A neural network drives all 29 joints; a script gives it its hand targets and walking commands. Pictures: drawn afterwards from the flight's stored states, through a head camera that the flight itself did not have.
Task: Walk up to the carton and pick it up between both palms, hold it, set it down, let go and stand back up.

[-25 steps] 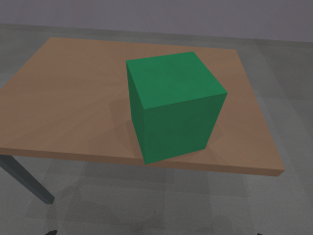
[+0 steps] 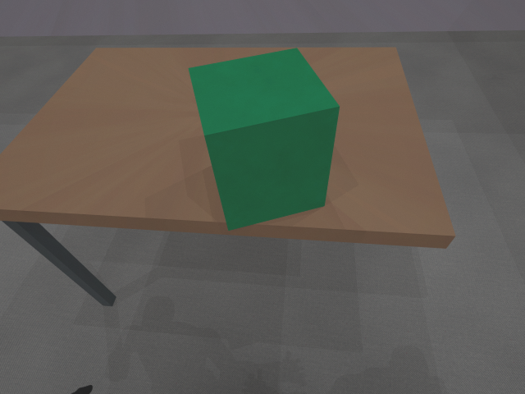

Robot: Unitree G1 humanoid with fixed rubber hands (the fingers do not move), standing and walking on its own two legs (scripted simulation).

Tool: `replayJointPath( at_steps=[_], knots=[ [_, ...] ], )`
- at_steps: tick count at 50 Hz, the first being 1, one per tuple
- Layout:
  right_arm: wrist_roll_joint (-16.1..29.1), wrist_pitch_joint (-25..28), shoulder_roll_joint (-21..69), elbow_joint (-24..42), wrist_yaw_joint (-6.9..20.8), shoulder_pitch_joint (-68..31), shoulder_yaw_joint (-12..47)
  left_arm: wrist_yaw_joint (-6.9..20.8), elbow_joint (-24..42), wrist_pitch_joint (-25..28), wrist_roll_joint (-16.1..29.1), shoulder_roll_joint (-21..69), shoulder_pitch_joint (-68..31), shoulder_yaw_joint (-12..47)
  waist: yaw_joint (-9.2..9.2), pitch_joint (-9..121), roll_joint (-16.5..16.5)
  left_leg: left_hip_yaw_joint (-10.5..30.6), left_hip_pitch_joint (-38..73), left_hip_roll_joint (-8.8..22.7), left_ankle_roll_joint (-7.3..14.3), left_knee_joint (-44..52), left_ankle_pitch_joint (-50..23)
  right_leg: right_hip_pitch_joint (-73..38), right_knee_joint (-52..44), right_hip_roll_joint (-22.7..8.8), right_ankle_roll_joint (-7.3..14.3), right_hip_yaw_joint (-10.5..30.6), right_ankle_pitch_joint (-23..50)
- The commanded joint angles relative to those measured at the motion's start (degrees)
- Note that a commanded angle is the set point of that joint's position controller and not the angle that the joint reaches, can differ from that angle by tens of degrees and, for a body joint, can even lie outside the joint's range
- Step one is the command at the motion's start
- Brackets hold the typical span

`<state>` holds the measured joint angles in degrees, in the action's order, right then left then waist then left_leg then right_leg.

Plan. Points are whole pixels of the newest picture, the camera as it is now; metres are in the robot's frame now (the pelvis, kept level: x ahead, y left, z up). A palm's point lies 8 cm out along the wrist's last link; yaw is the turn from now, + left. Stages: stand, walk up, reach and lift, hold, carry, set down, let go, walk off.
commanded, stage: walk up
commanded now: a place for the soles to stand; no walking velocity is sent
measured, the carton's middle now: (261, 142) +0.57 +0.02 +0.04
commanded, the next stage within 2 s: none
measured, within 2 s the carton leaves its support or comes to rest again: neither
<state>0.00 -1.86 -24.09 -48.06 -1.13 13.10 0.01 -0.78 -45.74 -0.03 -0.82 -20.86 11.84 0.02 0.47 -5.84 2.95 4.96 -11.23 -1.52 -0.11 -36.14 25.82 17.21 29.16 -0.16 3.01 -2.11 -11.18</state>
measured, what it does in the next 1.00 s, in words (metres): steps on the spot: left foot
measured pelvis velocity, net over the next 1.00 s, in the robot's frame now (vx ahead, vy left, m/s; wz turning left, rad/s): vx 0.00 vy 0.02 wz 0.01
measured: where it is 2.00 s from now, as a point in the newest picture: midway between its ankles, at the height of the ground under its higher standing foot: outside the picture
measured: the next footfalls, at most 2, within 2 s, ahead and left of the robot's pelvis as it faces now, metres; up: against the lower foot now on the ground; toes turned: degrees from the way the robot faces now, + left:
left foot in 0.06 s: -0.01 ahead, +0.14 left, +0.00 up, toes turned -4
left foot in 1.38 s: +0.14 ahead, +0.21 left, +0.00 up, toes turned +1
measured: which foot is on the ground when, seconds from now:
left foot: up 0.00-0.04, down 0.06-1.00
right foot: down 0.00-1.00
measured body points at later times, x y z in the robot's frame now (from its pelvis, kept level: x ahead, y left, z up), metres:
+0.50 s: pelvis +0.01 +0.03 +0.00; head +0.03 +0.04 +0.45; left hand +0.11 +0.32 -0.11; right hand +0.09 -0.29 -0.10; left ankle -0.05 +0.14 -0.74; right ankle +0.05 -0.08 -0.74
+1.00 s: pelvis +0.00 +0.02 +0.00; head +0.00 +0.03 +0.45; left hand +0.10 +0.32 -0.11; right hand +0.10 -0.29 -0.10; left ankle -0.05 +0.14 -0.74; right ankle +0.05 -0.08 -0.74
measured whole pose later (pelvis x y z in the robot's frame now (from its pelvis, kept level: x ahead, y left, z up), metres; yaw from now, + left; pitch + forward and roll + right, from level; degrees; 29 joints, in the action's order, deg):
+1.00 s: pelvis +0.00 +0.02 +0.00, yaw +1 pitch -1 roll +0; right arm 0.0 1.1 -23.7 -48.7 0.0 14.0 0.0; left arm -0.7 -47.9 1.5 -0.8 -21.2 13.1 0.0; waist 0.4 0.1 -0.4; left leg 3.8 -7.4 -1.8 0.4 -27.3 19.1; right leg 16.4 27.7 -0.4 1.1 -2.8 -10.6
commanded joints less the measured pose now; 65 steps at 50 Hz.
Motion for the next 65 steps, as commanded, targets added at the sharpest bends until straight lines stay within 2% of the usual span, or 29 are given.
replayJointPath(
  at_steps=[1, 3, 4, 6, 8, 9, 10, 13, 15, 26, 28, 29, 30, 33, 36, 38, 42, 46, 47, 48, 52, 53, 54, 56, 57, 61, 63, 64, 65],
  knots=[
    [-1.5, 1.9, -7.6, 0.9, 0.1, 6.6, -4.4, 0.2, 4.9, 0.3, 0.1, -12.9, -1.3, -4.0, -1.20, 7.6, -11.8, -0.9, 6.3, 1.8, 4.3, 14.9, -9.6, -3.2, -12.0, -9.8, 1.2, 10.9, -19.4],
    [-2.2, 2.5, -9.5, 1.7, 0.3, 4.2, -4.6, 0.5, 5.4, 1.0, 0.4, -11.2, -0.7, -3.4, -1.19, 7.3, -2.9, 9.0, 6.2, 7.9, 7.5, 17.8, -4.0, -0.1, -6.1, -7.0, -1.7, 8.6, -11.2],
    [-1.4, 3.1, -9.4, 2.0, 0.2, 3.8, -4.4, 0.4, 5.6, 1.3, 0.5, -11.7, -1.9, -3.4, -1.19, 5.6, -6.2, 11.0, 2.3, 9.2, 7.8, 20.0, -3.4, -3.2, -4.3, -5.7, -1.3, 6.7, -7.5],
    [-1.0, 4.0, -8.9, 2.2, 0.8, 0.1, -3.3, 0.6, 5.1, 1.7, 0.2, -11.9, -1.3, -4.0, 0.77, 4.9, -1.4, 7.4, -8.1, 7.4, 6.2, 19.1, 2.9, -13.0, -6.5, -5.4, -1.0, 7.2, -7.4],
    [-1.3, 3.9, -8.4, 3.3, 1.1, 0.7, -3.8, 0.5, 3.1, 2.0, -0.3, -14.0, 2.3, -4.7, 1.10, 4.8, -3.0, 4.2, -7.4, 5.0, 5.1, 16.6, 2.4, -12.2, -8.9, -9.0, 0.6, 11.8, -11.7],
    [-1.2, 4.0, -8.4, 3.6, 1.2, 1.1, -3.5, 0.4, 3.3, 2.0, -0.2, -14.7, 0.5, -4.9, 0.04, 4.3, 0.7, 4.6, -7.0, 5.4, 4.1, 15.9, 0.5, -9.8, -8.3, -9.1, 0.6, 11.1, -11.6],
    [-1.2, 4.0, -8.1, 3.7, 1.2, 2.1, -3.5, 0.5, 3.6, 2.2, -0.2, -13.8, 0.2, -4.6, -0.46, 5.3, -1.1, 4.2, -5.8, 4.9, 4.4, 16.1, 0.0, -9.4, -9.7, -9.2, 1.1, 11.7, -13.3],
    [-1.4, 4.3, -8.5, 3.5, 1.5, 3.4, -3.6, 0.6, 2.8, 2.7, 0.0, -13.8, 0.9, -4.7, 0.14, 5.5, 2.7, 6.4, -4.7, 6.4, 4.9, 19.1, 2.0, -9.2, -8.1, -8.4, 0.3, 10.5, -10.6],
    [-0.8, 4.6, -8.2, 4.0, 1.3, 1.5, -3.3, 0.7, 3.2, 2.8, -0.1, -13.5, 0.8, -4.6, 0.46, 5.4, -0.4, 7.1, -5.7, 7.0, 4.6, 17.6, -3.1, -11.3, -7.3, -7.4, 0.1, 8.7, -6.3],
    [0.0, 4.3, -8.7, 2.5, 0.1, 2.6, -3.1, -0.3, 1.9, 3.1, 0.1, -11.5, 1.7, -3.7, -0.29, 12.7, -1.9, 3.5, 2.9, 7.6, 2.7, 9.0, -33.3, -14.8, -2.2, -9.1, 1.1, 6.6, 21.4],
    [-0.4, 3.9, -8.3, 2.2, 0.1, 2.3, -3.2, -0.6, 1.3, 3.1, -0.1, -12.7, 2.4, -4.0, 0.22, 13.5, 0.4, 3.2, 3.2, 7.3, 2.5, 9.5, -31.5, -16.3, -1.8, -9.9, 1.3, 8.0, 20.5],
    [-0.4, 3.7, -8.5, 2.7, 0.1, 1.4, -3.3, -0.5, 1.0, 2.9, -0.2, -12.9, 2.8, -4.2, 0.53, 12.6, -3.1, 3.1, 2.1, 7.3, 2.3, 7.9, -28.9, -16.1, -1.5, -9.6, 1.4, 7.4, 19.5],
    [-0.5, 3.7, -8.7, 3.0, 0.2, 2.1, -3.3, -0.8, 1.7, 2.8, -0.4, -12.0, 2.7, -3.8, -0.22, 13.5, -0.8, 3.9, 3.1, 7.2, 2.7, 8.7, -28.6, -15.5, -2.0, -10.0, 2.3, 7.9, 18.4],
    [-1.1, 3.2, -7.8, 2.9, 0.5, 1.7, -3.5, -0.6, 1.5, 2.5, -0.4, -11.9, 1.3, -4.1, 0.33, 12.1, -4.2, 3.4, 0.7, 6.8, 2.7, 11.2, -18.7, -15.0, -4.3, -11.5, 2.2, 9.9, 10.5],
    [-0.8, 3.3, -8.2, 2.2, 0.2, 2.1, -3.2, -0.5, 1.6, 2.6, -0.3, -12.6, -0.1, -3.8, -1.37, 11.5, -1.4, 4.3, 4.3, 7.3, 2.8, 12.3, -21.3, -10.4, -3.9, -9.8, 1.4, 7.8, 10.4],
    [-0.6, 3.7, -8.2, 3.0, 0.4, -0.1, -3.2, -0.5, 1.0, 2.9, -0.6, -12.2, -0.6, -3.8, -0.47, 10.7, -2.5, 4.9, 3.4, 7.9, 3.8, 13.4, -23.8, -10.9, -3.5, -8.2, -0.2, 5.6, 11.6],
    [-0.9, 3.8, -7.5, 2.9, 0.4, 0.3, -3.3, -0.4, 0.5, 3.0, -0.3, -12.2, -0.3, -3.9, -0.56, 10.2, -3.1, 3.6, 0.0, 6.7, 3.0, 11.6, -18.3, -14.1, -5.6, -10.6, 0.6, 9.3, 10.1],
    [-1.5, 3.4, -6.7, 3.7, 0.9, -0.3, -3.2, -0.3, 0.3, 2.6, -0.7, -13.5, 1.2, -4.8, 0.42, 6.1, -2.2, 1.7, -4.6, 4.6, 2.0, 11.5, -6.6, -10.6, -10.3, -13.4, 2.0, 14.9, -6.8],
    [-0.7, 3.4, -6.5, 3.4, 0.9, 1.8, -3.0, -0.1, 0.5, 2.3, -0.4, -14.6, -1.6, -4.5, -0.88, 5.8, -6.0, 3.9, -2.8, 5.3, 2.2, 13.8, -7.9, -8.9, -10.6, -11.3, 1.2, 11.8, -8.8],
    [-0.9, 3.6, -9.1, 2.7, 0.9, 2.4, -3.4, -0.1, 0.9, 2.3, -0.4, -12.8, -2.9, -4.3, -1.00, 4.4, -5.2, 4.1, -4.1, 4.9, 2.6, 14.4, -6.2, -8.4, -11.0, -9.8, 0.8, 10.3, -10.8],
    [-0.9, 4.3, -7.8, 2.9, 0.9, 1.2, -3.7, 0.3, 0.9, 3.1, -0.6, -12.9, -1.1, -4.3, -0.47, 7.6, -1.9, 4.3, -0.9, 5.8, 3.3, 15.1, -11.3, -9.9, -9.0, -9.6, -0.6, 10.2, -3.0],
    [-1.8, 4.3, -9.0, 4.8, 1.6, 3.3, -4.7, 0.7, 1.9, 2.9, -1.1, -14.2, 5.5, -5.9, 0.17, 9.5, -5.0, 2.1, -5.4, 3.2, 5.9, 8.4, 5.7, -14.1, -8.0, -8.8, 2.6, 10.7, -20.8],
    [-2.6, 4.2, -8.5, 5.2, 1.6, 3.9, -4.8, 0.9, 1.3, 2.5, -1.4, -15.0, 7.2, -6.4, 1.35, 5.2, -7.1, 2.1, -15.1, 2.9, 6.2, 6.4, 11.0, -16.1, -9.5, -12.3, 5.0, 15.0, -28.7],
    [-2.8, 3.7, -8.5, 7.3, 2.0, 3.1, -5.0, 0.3, 1.3, 2.3, -2.1, -17.9, 12.0, -7.7, 3.84, 2.2, -8.6, -3.2, -21.9, 2.4, 3.9, -6.4, 7.9, -18.2, -18.6, -22.0, 10.8, 28.3, -36.4],
    [-3.1, 3.9, -9.1, 8.4, 2.2, 3.8, -5.5, 0.3, 2.8, 2.6, -2.4, -17.5, 9.8, -7.9, 3.21, 0.1, -9.2, -1.9, -24.3, 3.9, 3.9, -10.0, 6.7, -17.4, -20.4, -23.6, 13.2, 28.3, -35.3],
    [-4.0, 5.0, -8.1, 9.7, 2.7, 3.9, -5.6, 0.2, 4.2, 3.6, -2.6, -16.2, 12.0, -7.8, 3.62, 2.2, -7.1, -1.6, -25.0, 6.5, 2.5, -7.2, 2.4, -19.2, -17.6, -22.1, 11.8, 23.8, -23.4],
    [-3.5, 5.5, -7.3, 10.3, 3.1, 6.2, -5.4, 0.4, 5.7, 3.6, -1.9, -15.6, 9.2, -7.2, 1.55, 7.5, -7.7, -2.7, -18.1, 4.9, 3.0, -2.5, -2.8, -18.3, -13.8, -18.4, 9.6, 17.5, -14.7],
    [-3.2, 5.3, -7.4, 9.8, 3.2, 7.4, -5.7, 0.8, 5.9, 3.5, -1.8, -14.9, 8.7, -7.0, 1.11, 9.2, -9.8, -4.4, -13.6, 5.0, 2.6, -1.5, -5.8, -15.4, -13.5, -16.6, 7.4, 13.7, -16.6],
    [-2.3, 5.0, -6.9, 8.4, 3.3, 11.0, -5.6, 1.2, 7.2, 2.9, -1.4, -15.0, 4.4, -6.3, -1.94, 8.5, -12.0, -6.7, -2.0, 2.7, 2.4, 4.1, -10.3, -3.6, -12.5, -12.5, 5.4, 8.3, -22.1]
  ],
)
